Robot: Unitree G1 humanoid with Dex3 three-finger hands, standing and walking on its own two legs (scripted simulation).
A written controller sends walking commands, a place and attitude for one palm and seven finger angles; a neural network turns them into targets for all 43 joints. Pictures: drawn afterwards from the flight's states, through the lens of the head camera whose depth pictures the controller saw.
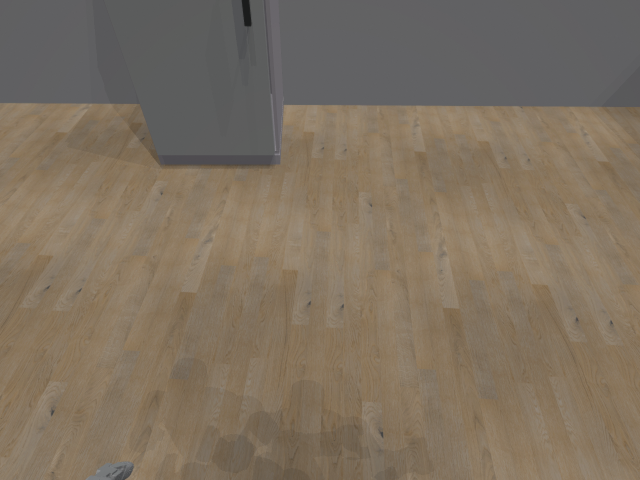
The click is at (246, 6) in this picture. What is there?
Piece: fridge door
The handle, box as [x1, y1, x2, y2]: [242, 0, 251, 25]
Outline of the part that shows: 242,0 244,24 250,25 251,23 248,0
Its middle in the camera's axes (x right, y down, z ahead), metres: -0.27 -0.92 +1.29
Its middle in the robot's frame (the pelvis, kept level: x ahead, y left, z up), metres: +1.59 +0.36 +0.13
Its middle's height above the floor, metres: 0.90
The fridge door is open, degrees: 0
